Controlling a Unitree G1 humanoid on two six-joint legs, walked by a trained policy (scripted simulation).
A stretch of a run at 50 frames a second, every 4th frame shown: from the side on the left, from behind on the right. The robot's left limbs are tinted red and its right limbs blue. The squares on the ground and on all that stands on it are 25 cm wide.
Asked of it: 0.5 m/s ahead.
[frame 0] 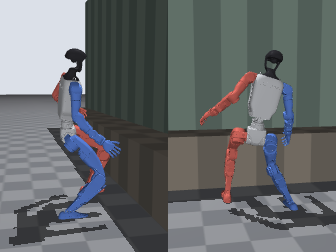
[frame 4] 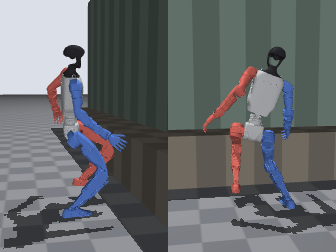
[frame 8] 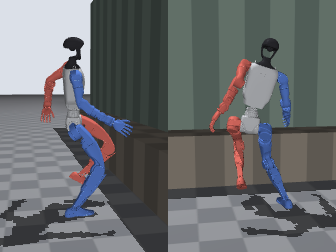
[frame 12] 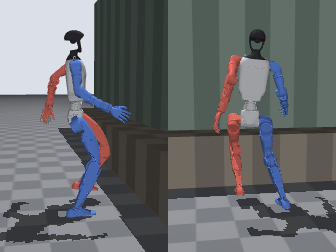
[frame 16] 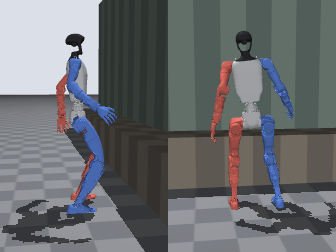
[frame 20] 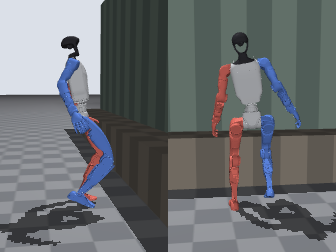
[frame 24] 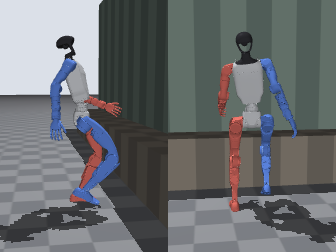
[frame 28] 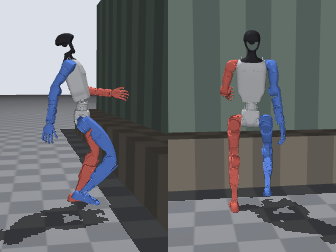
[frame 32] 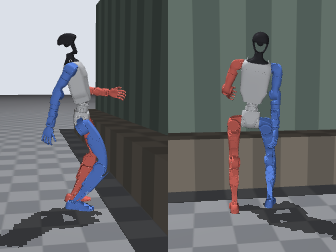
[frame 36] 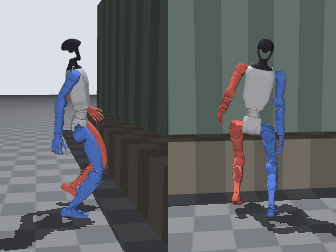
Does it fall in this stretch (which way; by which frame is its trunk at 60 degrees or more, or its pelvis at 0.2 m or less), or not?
no
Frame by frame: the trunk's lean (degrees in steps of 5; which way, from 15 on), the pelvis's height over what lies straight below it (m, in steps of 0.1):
0: 15 to its right, 0.6
4: 20 to its right, 0.6
8: 15 to its right, 0.7
12: 5, 0.7
16: 5, 0.7
20: 15 backward and to its left, 0.7
24: 20 backward, 0.7
28: 15 backward, 0.8
32: 15 backward, 0.7
36: 15 backward and to its right, 0.7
